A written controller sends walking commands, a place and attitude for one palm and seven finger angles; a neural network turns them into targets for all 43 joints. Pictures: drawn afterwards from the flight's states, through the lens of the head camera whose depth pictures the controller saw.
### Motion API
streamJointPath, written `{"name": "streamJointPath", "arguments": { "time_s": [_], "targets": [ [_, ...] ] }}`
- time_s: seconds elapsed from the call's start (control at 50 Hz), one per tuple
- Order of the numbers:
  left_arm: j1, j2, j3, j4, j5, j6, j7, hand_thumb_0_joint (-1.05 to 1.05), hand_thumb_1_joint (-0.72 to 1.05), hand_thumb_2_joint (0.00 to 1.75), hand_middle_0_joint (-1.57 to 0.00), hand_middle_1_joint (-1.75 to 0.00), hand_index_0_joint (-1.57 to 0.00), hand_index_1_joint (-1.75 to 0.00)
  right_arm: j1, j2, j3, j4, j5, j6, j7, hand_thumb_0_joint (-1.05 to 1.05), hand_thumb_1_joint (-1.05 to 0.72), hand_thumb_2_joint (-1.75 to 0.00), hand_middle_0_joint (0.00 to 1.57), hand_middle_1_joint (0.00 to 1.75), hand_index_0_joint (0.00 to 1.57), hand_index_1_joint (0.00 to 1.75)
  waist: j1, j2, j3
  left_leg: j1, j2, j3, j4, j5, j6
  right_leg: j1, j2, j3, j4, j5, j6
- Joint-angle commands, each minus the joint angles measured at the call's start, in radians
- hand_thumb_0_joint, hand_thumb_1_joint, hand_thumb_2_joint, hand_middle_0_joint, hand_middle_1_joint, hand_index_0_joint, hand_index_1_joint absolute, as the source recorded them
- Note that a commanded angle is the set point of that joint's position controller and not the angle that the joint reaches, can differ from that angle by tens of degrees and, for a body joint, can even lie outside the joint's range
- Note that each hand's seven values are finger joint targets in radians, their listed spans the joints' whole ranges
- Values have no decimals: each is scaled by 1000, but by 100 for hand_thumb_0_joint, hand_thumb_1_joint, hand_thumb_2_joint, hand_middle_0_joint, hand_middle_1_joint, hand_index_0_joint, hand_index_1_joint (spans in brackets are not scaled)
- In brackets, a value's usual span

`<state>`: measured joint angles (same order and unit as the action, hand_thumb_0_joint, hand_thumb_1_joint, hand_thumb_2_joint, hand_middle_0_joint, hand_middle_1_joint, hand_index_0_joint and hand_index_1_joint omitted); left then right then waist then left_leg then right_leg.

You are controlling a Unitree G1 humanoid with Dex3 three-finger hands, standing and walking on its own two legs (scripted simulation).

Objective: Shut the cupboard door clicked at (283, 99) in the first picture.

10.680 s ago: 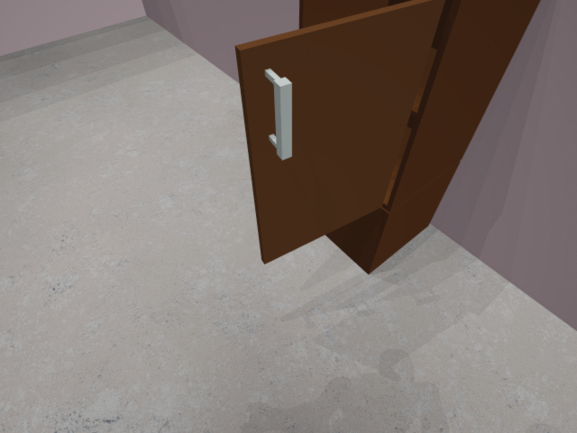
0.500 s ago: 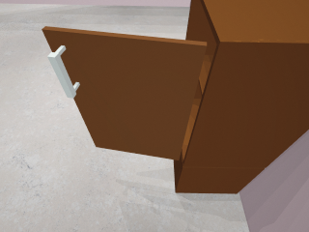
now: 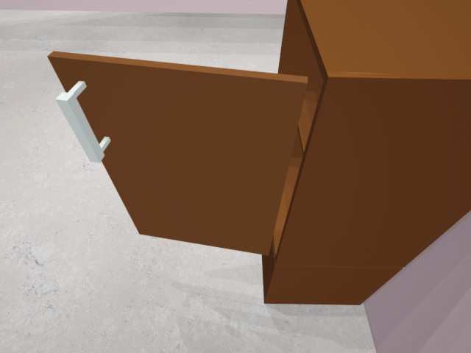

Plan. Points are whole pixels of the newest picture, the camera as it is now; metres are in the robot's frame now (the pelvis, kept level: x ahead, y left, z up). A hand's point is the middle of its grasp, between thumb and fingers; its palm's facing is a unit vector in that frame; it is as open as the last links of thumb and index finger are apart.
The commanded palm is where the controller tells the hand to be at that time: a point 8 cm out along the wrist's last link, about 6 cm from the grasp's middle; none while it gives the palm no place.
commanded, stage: come to a stop and stand still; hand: left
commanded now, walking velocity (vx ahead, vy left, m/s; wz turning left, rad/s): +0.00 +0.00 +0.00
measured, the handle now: (88, 123) +0.46 +0.30 +0.13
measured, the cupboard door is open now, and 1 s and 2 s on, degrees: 81 81 81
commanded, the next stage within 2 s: look again from close up in 0.18 s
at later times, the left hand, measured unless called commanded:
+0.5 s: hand out of the picture +0.01 +0.21 -0.18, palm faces +0.01 -0.97 -0.23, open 7.3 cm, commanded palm none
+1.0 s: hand out of the picture -0.05 +0.22 -0.18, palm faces -0.03 -0.98 -0.21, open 7.3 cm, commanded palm none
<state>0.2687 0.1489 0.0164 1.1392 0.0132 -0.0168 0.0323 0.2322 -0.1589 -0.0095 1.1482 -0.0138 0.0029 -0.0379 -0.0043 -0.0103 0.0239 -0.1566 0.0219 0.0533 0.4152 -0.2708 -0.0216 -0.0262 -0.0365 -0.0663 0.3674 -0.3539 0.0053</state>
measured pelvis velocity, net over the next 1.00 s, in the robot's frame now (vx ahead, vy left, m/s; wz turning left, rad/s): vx -0.04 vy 0.04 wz -0.03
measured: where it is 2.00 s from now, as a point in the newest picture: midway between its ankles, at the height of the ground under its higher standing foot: outside the picture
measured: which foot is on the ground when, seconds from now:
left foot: down 0.00-1.00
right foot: down 0.00-1.00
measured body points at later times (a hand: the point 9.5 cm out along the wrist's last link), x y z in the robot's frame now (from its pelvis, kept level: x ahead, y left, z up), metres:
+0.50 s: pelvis -0.01 +0.03 -0.01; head +0.02 +0.02 +0.44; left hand +0.01 +0.26 -0.16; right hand +0.02 -0.21 -0.17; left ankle -0.03 +0.13 -0.74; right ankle -0.10 -0.11 -0.73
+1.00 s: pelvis -0.04 +0.04 +0.00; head -0.02 +0.04 +0.45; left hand -0.05 +0.27 -0.16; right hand -0.03 -0.20 -0.16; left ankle -0.03 +0.13 -0.74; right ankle -0.10 -0.11 -0.74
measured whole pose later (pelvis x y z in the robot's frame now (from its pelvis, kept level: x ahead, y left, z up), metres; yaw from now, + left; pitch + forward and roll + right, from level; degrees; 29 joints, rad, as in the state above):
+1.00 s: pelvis -0.04 +0.04 +0.00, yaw -2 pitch +0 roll +1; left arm 0.31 0.19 -0.02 1.08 0.02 0.00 0.03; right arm 0.25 -0.18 0.02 1.07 -0.01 0.00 -0.01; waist 0.01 -0.01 0.05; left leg -0.22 -0.01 0.09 0.47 -0.25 0.04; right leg -0.12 -0.08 -0.02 0.47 -0.34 0.05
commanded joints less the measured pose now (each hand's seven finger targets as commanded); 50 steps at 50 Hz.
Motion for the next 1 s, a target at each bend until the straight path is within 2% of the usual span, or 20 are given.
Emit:
{"name": "streamJointPath", "arguments": {
  "time_s": [0.0,0.24,0.26,0.28,0.3,0.32,0.36,0.38,0.4,0.42,0.44,0.48,0.5,0.52,0.56,0.6,0.64,0.66,0.78,0.98],
  "targets": [
    [83,117,19,-21,-5,-3,10,0,90,90,-20,-30,-20,-30,66,-94,-17,-21,2,-13,-11,0,-90,-90,20,30,20,30,1,-21,-2,61,78,-38,5,433,19,-48,-100,39,-23,581,-26],
    [86,121,18,-28,-6,-2,11,0,90,90,-20,-30,-20,-30,72,-92,-19,-23,0,-10,-11,0,-90,-90,20,30,20,30,-1,-21,7,63,73,-35,4,431,18,-39,-101,36,-23,596,-27],
    [130,123,3,-39,18,-35,52,0,90,90,-20,-30,-20,-30,3,-132,-19,-109,10,-27,11,0,-90,-90,20,30,20,30,18,-2,85,-51,62,0,223,411,16,-169,-113,129,-6,819,12],
    [93,162,14,-89,14,-41,44,0,90,90,-20,-30,-20,-30,39,-69,-14,-134,3,-27,19,0,-90,-90,20,30,20,30,-15,-30,52,-123,46,-15,204,159,37,-92,-149,106,54,911,-27],
    [68,182,20,-107,10,-45,34,0,90,90,-20,-30,-20,-30,43,-69,-13,-137,-9,-26,16,0,-90,-90,20,30,20,30,-17,36,30,-103,19,14,140,114,44,-49,-167,108,110,1076,-54],
    [69,180,15,-109,6,-49,31,0,90,90,-20,-30,-20,-30,109,-80,-13,-133,-6,-32,15,0,-90,-90,20,30,20,30,-37,1,-77,-60,22,4,134,194,53,-14,-136,75,178,1038,-53],
    [95,151,14,-123,-3,-45,31,0,90,90,-20,-30,-20,-30,140,-126,-21,-139,-2,-42,9,0,-90,-90,20,30,20,30,-31,-5,-192,34,57,-27,172,526,72,-7,-90,52,253,912,-40],
    [99,138,13,-129,-7,-40,31,0,90,90,-20,-30,-20,-30,137,-141,-23,-144,-1,-40,4,0,-90,-90,20,30,20,30,-23,5,-187,64,79,-41,183,628,78,-47,-76,45,250,801,-38],
    [94,130,11,-134,-7,-34,30,0,90,90,-20,-30,-20,-30,127,-142,-22,-147,0,-40,1,0,-90,-90,20,30,20,30,-13,60,-158,70,93,-45,182,691,81,-80,-66,39,242,688,-35],
    [81,132,11,-138,-10,-25,29,0,90,90,-20,-30,-20,-30,106,-144,-18,-156,2,-33,-1,0,-90,-90,20,30,20,30,-9,62,-114,48,98,-62,173,671,83,-106,-57,37,216,557,-34],
    [77,124,9,-139,-8,-17,28,0,90,90,-20,-30,-20,-30,80,-140,-15,-164,3,-28,-1,0,-90,-90,20,30,20,30,0,29,-57,9,103,-68,152,577,80,-131,-56,44,176,447,-37],
    [68,118,3,-139,-4,-7,24,0,90,90,-20,-30,-20,-30,61,-126,-10,-173,1,-23,2,0,-90,-90,20,30,20,30,1,-8,29,-45,89,-71,107,396,69,-166,-60,63,129,346,-45],
    [60,125,3,-141,-2,-4,20,0,90,90,-20,-30,-20,-30,59,-116,-7,-172,-1,-24,3,0,-90,-90,20,30,20,30,2,25,57,-56,80,-68,82,383,67,-169,-57,64,128,338,-47],
    [65,130,1,-144,-3,-1,19,0,90,90,-20,-30,-20,-30,60,-120,-3,-168,-1,-24,5,0,-90,-90,20,30,20,30,5,40,65,-69,76,-78,71,358,70,-166,-55,64,121,292,-45],
    [70,142,1,-144,-2,9,18,0,90,90,-20,-30,-20,-30,63,-133,-2,-164,-2,-28,9,0,-90,-90,20,30,20,30,7,70,19,-51,78,-94,49,367,79,-144,-47,53,131,219,-34],
    [70,142,0,-142,-2,13,15,0,90,90,-20,-30,-20,-30,40,-140,-5,-165,-1,-28,10,0,-90,-90,20,30,20,30,17,34,13,-52,87,-99,37,336,87,-139,-39,45,122,165,-23],
    [58,148,-4,-142,-2,15,12,0,90,90,-20,-30,-20,-30,26,-149,-4,-170,0,-24,13,0,-90,-90,20,30,20,30,14,-8,34,-62,78,-95,14,209,81,-167,-49,62,92,112,-24],
    [53,149,-5,-143,-1,16,10,0,90,90,-20,-30,-20,-30,25,-147,-3,-168,0,-23,15,0,-90,-90,20,30,20,30,13,1,44,-68,76,-95,-3,157,79,-176,-53,67,78,86,-24],
    [56,156,-10,-130,1,16,5,0,90,90,-20,-30,-20,-30,25,-150,-1,-153,1,-21,21,0,-90,-90,20,30,20,30,12,10,68,-69,73,-97,-60,49,73,-201,-57,76,46,43,-22],
    [92,156,-14,-90,-1,5,5,0,90,90,-20,-30,-20,-30,48,-139,4,-108,7,-31,17,0,-90,-90,20,30,20,30,13,2,9,-6,73,-70,-33,205,67,-164,-76,81,27,176,-16]
  ]
}}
